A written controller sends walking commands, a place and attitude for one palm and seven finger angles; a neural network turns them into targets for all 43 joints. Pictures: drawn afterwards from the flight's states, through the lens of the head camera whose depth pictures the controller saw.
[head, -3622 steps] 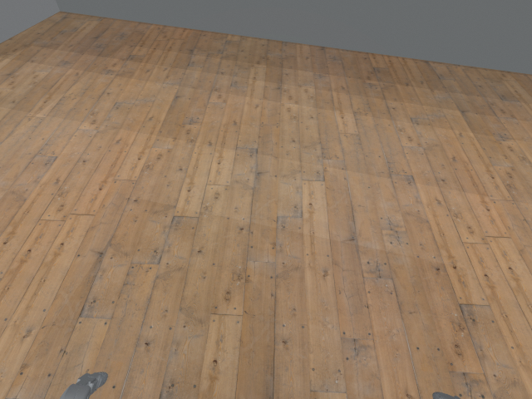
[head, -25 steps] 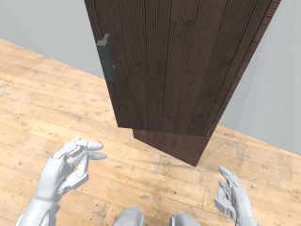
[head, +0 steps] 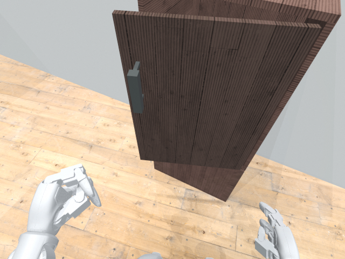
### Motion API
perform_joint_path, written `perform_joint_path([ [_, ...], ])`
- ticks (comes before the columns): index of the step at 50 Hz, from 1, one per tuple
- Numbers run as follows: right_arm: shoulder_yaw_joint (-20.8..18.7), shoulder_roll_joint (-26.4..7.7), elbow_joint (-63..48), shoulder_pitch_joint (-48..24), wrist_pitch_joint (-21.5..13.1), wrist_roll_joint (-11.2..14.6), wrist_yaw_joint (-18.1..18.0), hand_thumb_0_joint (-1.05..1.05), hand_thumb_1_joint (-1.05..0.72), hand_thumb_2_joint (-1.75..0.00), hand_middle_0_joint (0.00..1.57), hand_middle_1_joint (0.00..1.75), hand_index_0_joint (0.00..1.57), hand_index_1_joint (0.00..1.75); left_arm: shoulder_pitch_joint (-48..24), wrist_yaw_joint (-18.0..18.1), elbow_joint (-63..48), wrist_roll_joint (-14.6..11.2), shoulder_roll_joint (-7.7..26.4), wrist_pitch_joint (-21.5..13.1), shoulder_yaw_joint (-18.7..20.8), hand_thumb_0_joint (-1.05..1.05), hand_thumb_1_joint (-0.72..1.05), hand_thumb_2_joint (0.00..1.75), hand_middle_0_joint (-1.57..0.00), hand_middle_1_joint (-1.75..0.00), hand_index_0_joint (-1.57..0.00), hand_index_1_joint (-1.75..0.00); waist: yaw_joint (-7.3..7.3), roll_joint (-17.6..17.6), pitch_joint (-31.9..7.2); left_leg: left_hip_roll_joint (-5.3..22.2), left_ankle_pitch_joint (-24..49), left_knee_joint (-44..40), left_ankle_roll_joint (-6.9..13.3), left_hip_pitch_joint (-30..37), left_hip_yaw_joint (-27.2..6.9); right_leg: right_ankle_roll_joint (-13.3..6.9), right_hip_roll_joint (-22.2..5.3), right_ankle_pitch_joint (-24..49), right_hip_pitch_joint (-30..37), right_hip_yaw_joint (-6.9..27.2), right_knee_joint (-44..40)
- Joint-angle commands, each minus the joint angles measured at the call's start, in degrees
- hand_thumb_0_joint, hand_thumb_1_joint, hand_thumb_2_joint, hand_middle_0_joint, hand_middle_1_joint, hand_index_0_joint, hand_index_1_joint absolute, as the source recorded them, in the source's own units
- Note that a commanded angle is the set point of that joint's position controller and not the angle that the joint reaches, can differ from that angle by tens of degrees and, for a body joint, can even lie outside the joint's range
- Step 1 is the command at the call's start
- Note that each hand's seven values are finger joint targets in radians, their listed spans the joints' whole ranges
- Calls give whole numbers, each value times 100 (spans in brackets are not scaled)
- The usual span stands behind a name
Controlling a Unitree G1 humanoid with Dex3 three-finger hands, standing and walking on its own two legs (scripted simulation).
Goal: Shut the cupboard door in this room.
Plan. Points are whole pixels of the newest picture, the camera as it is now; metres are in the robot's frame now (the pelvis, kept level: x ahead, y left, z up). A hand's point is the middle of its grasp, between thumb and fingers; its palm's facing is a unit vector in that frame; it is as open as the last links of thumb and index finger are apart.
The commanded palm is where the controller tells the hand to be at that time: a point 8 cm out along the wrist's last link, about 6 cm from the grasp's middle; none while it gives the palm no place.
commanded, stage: raise the hand and make a fist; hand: left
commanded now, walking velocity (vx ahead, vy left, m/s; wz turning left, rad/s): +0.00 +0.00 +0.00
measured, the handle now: (137, 87) +0.50 +0.14 +0.11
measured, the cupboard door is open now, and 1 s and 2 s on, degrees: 20 20 20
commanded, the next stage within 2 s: bring the fist close to the handle in 0.72 s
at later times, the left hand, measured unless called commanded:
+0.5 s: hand (84, 188) +0.22 +0.19 +0.11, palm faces -0.02 -1.00 -0.04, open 3.1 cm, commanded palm +0.19 +0.24 +0.12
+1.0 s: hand (98, 175) +0.25 +0.17 +0.12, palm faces +0.04 -1.00 -0.06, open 3.1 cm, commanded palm +0.23 +0.21 +0.12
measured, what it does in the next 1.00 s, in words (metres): stands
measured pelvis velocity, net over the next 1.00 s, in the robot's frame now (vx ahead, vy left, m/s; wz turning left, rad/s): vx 0.00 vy -0.03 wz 0.02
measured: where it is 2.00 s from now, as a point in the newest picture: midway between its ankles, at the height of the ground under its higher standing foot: outside the picture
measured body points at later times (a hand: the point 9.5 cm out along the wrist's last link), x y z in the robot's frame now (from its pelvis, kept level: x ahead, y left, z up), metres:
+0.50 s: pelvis +0.00 +0.00 +0.02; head +0.01 +0.00 +0.47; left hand +0.22 +0.24 +0.11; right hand +0.17 -0.23 -0.05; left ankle +0.01 +0.06 -0.68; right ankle +0.01 -0.11 -0.68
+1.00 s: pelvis +0.00 -0.03 +0.02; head +0.02 -0.04 +0.47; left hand +0.24 +0.22 +0.12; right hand +0.18 -0.26 -0.05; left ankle +0.01 +0.06 -0.68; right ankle +0.01 -0.11 -0.68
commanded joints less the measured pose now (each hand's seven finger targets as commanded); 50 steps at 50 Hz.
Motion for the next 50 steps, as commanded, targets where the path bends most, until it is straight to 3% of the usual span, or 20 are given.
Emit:
perform_joint_path([
  [1, -192, -787, -863, -178, -217, 50, -14, 0, -90, -90, 20, 30, 20, 30, -346, -5, -958, -45, 324, -62, 117, 0, 90, 90, -130, -150, -130, -150, -108, 198, -611, 547, 1710, -1431, -709, 985, -925, -60, 14, 1041, 325, -100, -568],
  [4, -151, -852, -881, -168, -209, 94, -30, 0, -90, -90, 20, 30, 20, 30, -663, -204, -717, 39, 419, 313, 3, 0, 90, 90, -130, -150, -130, -150, -158, 115, -385, 550, 1245, -1626, -674, 948, -1002, -70, -4, 888, 414, -75, -759],
  [8, -106, -864, -902, -261, -249, 68, -89, 0, -90, -90, 20, 30, 20, 30, -1238, -177, -1105, 1, 1003, 446, 579, 0, 90, 90, -130, -150, -130, -150, -10, 157, -730, 510, 1043, -1812, -680, 1198, -1043, -102, -8, 874, 775, -23, -882],
  [11, -40, -766, -868, -352, -309, 68, -95, 0, -90, -90, 20, 30, 20, 30, -1456, -51, -1348, -95, 953, 310, 715, 0, 90, 90, -130, -150, -130, -150, 68, 457, -775, 545, 1144, -1975, -776, 1506, -1095, -118, 1, 913, 828, -31, -916],
  [13, -22, -789, -780, -342, -337, 49, -85, 0, -90, -90, 20, 30, 20, 30, -1548, 21, -1302, -119, 1035, 260, 820, 0, 90, 90, -130, -150, -130, -150, 65, 452, -725, 548, 1138, -2028, -777, 1534, -1113, -115, 12, 935, 873, -31, -972],
  [15, -13, -780, -715, -340, -371, 81, -71, 0, -90, -90, 20, 30, 20, 30, -1566, -28, -1098, -108, 817, 298, 606, 0, 90, 90, -130, -150, -130, -150, -10, 424, -544, 553, 1185, -2068, -763, 1529, -1083, -107, -1, 971, 911, -52, -1057],
  [19, -53, -854, -634, -301, -405, 134, -56, 0, -90, -90, 20, 30, 20, 30, -1181, -314, -336, -90, 472, 719, 244, 0, 90, 90, -130, -150, -130, -150, -65, 23, -191, 520, 985, -2108, -651, 1301, -985, -79, -35, 962, 980, -47, -1276],
  [22, -81, -885, -692, -328, -439, 120, -66, 0, -90, -90, 20, 30, 20, 30, -1216, -415, -430, -99, 701, 922, 426, 0, 90, 90, -130, -150, -130, -150, 6, -81, -316, 449, 1039, -2101, -595, 1271, -890, -83, -65, 1036, 1186, 2, -1359],
  [25, -95, -845, -737, -381, -456, 76, -84, 0, -90, -90, 20, 30, 20, 30, -1422, -305, -864, -119, 984, 783, 767, 0, 90, 90, -130, -150, -130, -150, 75, -101, -642, 380, 1410, -1974, -541, 1371, -709, -92, -75, 1207, 1418, 70, -1373],
  [28, -74, -799, -661, -359, -497, 11, -70, 0, -90, -90, 20, 30, 20, 30, -1560, -61, -1307, -158, 1173, 390, 1020, 0, 90, 90, -130, -150, -130, -150, 123, 221, -888, 349, 1734, -1866, -556, 1495, -632, -124, -59, 1398, 1535, 117, -1303],
  [30, -69, -760, -615, -341, -511, 27, -49, 0, -90, -90, 20, 30, 20, 30, -1467, -7, -1174, -154, 912, 198, 816, 0, 90, 90, -130, -150, -130, -150, 35, 229, -708, 357, 1711, -1831, -547, 1455, -606, -118, -54, 1381, 1396, 109, -1297],
  [31, -68, -765, -578, -326, -515, 30, -32, 0, -90, -90, 20, 30, 20, 30, -1428, -16, -1114, -138, 814, 141, 694, 0, 90, 90, -130, -150, -130, -150, -8, 397, -644, 356, 1658, -1805, -546, 1460, -599, -114, -54, 1348, 1293, 105, -1293],
  [36, -112, -861, -561, -286, -467, 94, -37, 0, -90, -90, 20, 30, 20, 30, -1130, -327, -382, -114, 627, 453, 359, 0, 90, 90, -130, -150, -130, -150, -124, -104, -270, 315, 1146, -1694, -384, 1038, -506, -49, -118, 1015, 1227, 262, -1521],
  [39, -122, -868, -660, -339, -448, 95, -69, 0, -90, -90, 20, 30, 20, 30, -1188, -405, -555, -147, 822, 606, 514, 0, 90, 90, -130, -150, -130, -150, -65, -197, -529, 281, 1212, -1628, -331, 1016, -458, -27, -179, 1015, 1465, 411, -1573],
  [42, -87, -822, -689, -397, -434, 61, -104, 0, -90, -90, 20, 30, 20, 30, -1634, -274, -984, -199, 1018, 460, 744, 0, 90, 90, -130, -150, -130, -150, -34, -86, -803, 266, 1432, -1562, -323, 1092, -421, -22, -190, 1229, 1629, 451, -1504],
  [43, -78, -826, -603, -366, -412, 44, -131, 0, -90, -90, 20, 30, 20, 30, -1992, -182, -925, -205, 1183, 393, 902, 0, 90, 90, -130, -150, -130, -150, -89, -135, -694, 281, 1400, -1517, -322, 1024, -424, -17, -175, 1163, 1587, 490, -1514],
  [45, -66, -773, -505, -405, -405, 63, -147, 0, -90, -90, 20, 30, 20, 30, -2389, -76, -634, -209, 1082, 232, 902, 0, 90, 90, -130, -150, -130, -150, -168, -143, -534, 284, 1268, -1489, -323, 966, -417, -1, -179, 971, 1431, 530, -1553],
  [48, -62, -802, -384, -393, -409, 85, -133, 0, -90, -90, 20, 30, 20, 30, -2717, -82, -207, -159, 943, 123, 681, 0, 90, 90, -130, -150, -130, -150, -221, 3, -519, 274, 1176, -1453, -317, 946, -414, -8, -195, 843, 1345, 583, -1564],
  [50, -59, -814, -375, -367, -407, 118, -129, 0, -90, -90, 20, 30, 20, 30, -2806, -206, 144, -104, 771, 256, 372, 0, 90, 90, -130, -150, -130, -150, -270, -6, -551, 266, 1145, -1450, -307, 945, -384, 24, -243, 864, 1355, 645, -1639],
])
